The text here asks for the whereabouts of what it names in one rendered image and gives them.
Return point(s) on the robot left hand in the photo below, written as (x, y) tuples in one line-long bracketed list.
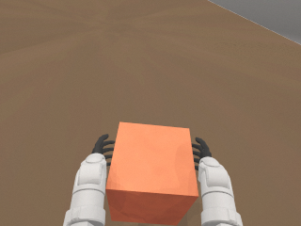
[(98, 148)]

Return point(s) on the right robot forearm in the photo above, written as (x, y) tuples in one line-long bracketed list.
[(218, 203)]

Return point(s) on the robot right hand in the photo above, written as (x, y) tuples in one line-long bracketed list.
[(204, 150)]

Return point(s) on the left robot forearm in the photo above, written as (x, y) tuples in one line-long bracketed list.
[(88, 193)]

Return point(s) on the carton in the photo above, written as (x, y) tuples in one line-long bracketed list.
[(152, 177)]

